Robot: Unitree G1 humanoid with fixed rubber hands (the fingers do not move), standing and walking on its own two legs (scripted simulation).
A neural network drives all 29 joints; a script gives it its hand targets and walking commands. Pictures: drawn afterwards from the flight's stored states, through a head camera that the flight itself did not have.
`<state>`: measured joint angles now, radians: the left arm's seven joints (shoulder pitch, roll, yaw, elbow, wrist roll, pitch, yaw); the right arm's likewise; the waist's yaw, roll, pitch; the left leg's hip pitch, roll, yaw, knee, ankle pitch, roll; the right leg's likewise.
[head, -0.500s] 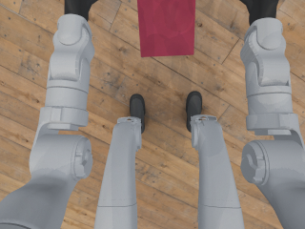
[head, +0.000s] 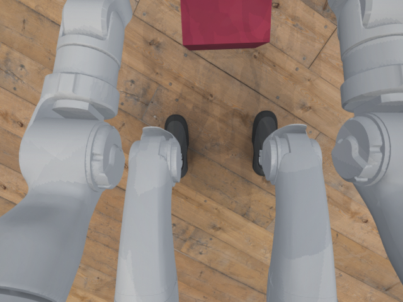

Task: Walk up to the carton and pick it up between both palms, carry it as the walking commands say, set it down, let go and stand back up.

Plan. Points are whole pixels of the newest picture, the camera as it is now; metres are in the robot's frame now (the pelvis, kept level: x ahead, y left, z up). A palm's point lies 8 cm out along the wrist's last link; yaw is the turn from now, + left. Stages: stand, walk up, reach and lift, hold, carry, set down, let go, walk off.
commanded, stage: reach and lift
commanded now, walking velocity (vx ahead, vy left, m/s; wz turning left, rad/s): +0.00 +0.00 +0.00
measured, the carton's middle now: out of the picture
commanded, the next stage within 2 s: none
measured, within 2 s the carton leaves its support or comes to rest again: neither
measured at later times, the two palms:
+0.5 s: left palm out of the picture +0.57 +0.15 -0.31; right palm out of the picture +0.57 -0.17 -0.32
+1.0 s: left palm out of the picture +0.57 +0.15 -0.39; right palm out of the picture +0.57 -0.19 -0.39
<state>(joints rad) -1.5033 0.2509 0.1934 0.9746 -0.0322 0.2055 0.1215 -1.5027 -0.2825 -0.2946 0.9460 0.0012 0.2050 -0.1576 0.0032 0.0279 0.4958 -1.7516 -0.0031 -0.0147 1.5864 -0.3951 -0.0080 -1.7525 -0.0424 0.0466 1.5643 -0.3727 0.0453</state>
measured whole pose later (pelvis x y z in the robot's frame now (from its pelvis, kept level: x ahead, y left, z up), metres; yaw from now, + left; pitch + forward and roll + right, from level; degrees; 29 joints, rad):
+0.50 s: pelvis +0.03 +0.00 -0.10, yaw +0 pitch +36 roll -1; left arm -1.57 0.34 0.02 1.10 -0.22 0.13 0.15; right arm -1.56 -0.34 -0.14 1.12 0.15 0.12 -0.16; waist 0.00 0.03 0.52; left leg -2.05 -0.02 -0.04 1.97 -0.55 -0.02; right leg -2.04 -0.04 0.05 1.94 -0.52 0.06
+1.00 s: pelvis +0.02 -0.01 -0.17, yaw +0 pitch +36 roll -1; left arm -1.58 0.36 0.02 1.19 -0.24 0.05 0.12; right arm -1.61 -0.38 -0.08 1.23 0.20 0.04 -0.14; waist 0.00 0.02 0.52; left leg -2.24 -0.01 -0.05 2.17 -0.56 -0.04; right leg -2.25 -0.01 0.06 2.15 -0.53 0.06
